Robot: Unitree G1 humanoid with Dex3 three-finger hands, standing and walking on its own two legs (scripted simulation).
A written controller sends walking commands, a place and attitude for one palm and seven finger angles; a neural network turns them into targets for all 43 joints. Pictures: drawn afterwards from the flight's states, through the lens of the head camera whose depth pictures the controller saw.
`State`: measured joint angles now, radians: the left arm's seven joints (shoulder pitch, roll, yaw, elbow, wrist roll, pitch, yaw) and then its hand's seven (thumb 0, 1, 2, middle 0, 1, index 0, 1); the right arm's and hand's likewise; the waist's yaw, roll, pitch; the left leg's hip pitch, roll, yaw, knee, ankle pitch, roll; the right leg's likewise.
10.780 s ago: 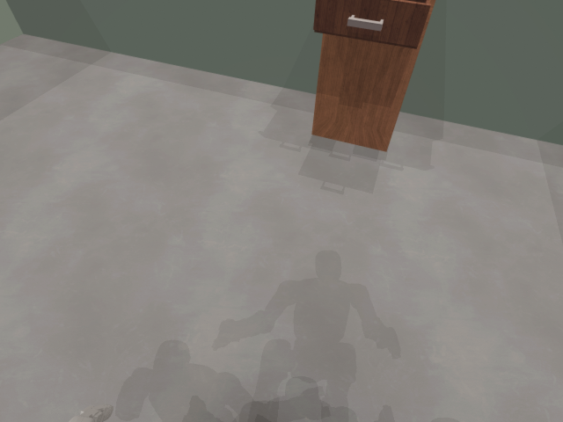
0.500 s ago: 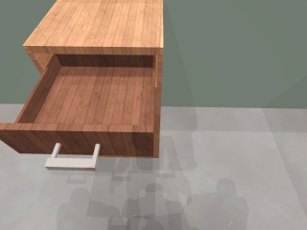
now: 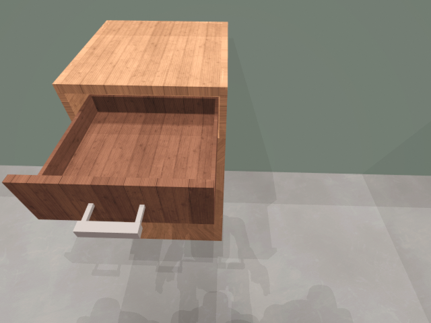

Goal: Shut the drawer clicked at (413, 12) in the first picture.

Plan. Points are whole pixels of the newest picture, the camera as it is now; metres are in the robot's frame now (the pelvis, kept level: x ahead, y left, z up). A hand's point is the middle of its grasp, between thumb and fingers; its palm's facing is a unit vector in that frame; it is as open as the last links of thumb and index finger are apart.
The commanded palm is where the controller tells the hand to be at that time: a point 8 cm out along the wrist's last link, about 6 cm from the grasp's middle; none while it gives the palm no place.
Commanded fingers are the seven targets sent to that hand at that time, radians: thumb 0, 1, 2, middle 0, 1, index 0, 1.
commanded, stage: come to a stop and stand still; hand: left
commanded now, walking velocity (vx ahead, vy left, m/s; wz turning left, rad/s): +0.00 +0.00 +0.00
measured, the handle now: (112, 219) +0.31 +0.23 +0.01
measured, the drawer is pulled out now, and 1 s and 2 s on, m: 0.30 0.30 0.29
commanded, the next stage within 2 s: look again from close up in 0.38 s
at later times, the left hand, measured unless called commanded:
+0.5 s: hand out of the picture +0.02 +0.18 -0.18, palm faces +0.02 -0.98 -0.18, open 7.4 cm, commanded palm none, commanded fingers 0.00 0.90 0.90 -0.20 -0.30 -0.20 -0.30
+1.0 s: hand out of the picture +0.02 +0.18 -0.18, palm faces +0.03 -0.99 -0.16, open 7.4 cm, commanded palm none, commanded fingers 0.00 0.90 0.90 -0.20 -0.30 -0.20 -0.30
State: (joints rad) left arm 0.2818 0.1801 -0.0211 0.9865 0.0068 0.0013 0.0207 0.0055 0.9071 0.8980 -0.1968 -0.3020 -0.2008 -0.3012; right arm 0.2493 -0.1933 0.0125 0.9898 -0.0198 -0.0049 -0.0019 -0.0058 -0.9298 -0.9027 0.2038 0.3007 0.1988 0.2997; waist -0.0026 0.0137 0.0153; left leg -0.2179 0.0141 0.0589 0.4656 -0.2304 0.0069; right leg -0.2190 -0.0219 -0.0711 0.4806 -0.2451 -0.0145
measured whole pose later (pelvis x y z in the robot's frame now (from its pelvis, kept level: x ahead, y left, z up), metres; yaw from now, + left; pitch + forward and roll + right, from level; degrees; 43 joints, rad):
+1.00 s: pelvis +0.03 +0.02 +0.00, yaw +1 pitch -1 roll +0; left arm 0.30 0.14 -0.02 1.12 0.01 -0.01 0.03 0.00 0.91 0.90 -0.19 -0.30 -0.20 -0.30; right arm 0.27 -0.14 0.03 1.16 -0.01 -0.03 -0.02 0.00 -0.92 -0.90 0.20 0.30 0.20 0.30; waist 0.01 -0.02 0.03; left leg -0.15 -0.02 0.06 0.42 -0.25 0.03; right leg -0.15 -0.05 -0.07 0.43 -0.26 0.02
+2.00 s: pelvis +0.01 -0.01 -0.05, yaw +2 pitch +8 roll -1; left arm 0.67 0.23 0.22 -0.21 -0.31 -0.34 -0.29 0.02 0.90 0.90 -0.96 -1.14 -0.97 -1.13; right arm 0.28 -0.24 -0.03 0.60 0.05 -0.28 -0.06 0.01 -0.90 -0.90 0.21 0.30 0.20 0.30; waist 0.00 0.03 -0.10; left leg -0.61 0.04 0.01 0.91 -0.44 -0.01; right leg -0.57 -0.02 -0.11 0.88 -0.44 -0.03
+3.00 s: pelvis +0.01 -0.01 -0.02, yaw +2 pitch +0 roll -1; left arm 0.71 0.26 0.22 -0.44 -0.30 -0.15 -0.27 0.02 0.89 0.90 -1.40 -1.60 -1.40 -1.60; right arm 0.24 -0.23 0.04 0.61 0.07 -0.42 -0.07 0.01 -0.90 -0.90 0.20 0.30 0.20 0.30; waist 0.06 0.06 -0.09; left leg -0.36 0.04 0.00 0.73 -0.38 -0.01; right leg -0.32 0.00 -0.12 0.69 -0.38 -0.03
